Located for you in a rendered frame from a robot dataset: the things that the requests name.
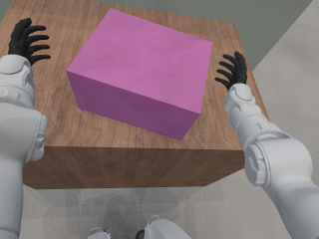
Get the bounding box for robot right forearm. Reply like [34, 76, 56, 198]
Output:
[223, 83, 313, 177]

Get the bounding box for pedestal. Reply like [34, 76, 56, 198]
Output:
[0, 0, 270, 190]

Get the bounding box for robot left forearm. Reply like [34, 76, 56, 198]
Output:
[0, 54, 35, 110]

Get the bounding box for right robot hand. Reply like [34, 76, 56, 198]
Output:
[214, 51, 247, 91]

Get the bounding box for robot right upper arm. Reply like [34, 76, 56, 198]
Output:
[244, 137, 319, 239]

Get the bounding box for robot right shin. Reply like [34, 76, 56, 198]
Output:
[144, 215, 160, 239]

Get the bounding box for left robot hand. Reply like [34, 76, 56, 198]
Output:
[8, 18, 51, 67]

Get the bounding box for right robot thigh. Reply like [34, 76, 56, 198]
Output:
[145, 219, 191, 239]

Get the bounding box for carton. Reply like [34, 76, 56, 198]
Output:
[66, 8, 212, 140]

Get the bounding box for robot left upper arm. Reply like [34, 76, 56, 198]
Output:
[0, 102, 47, 239]

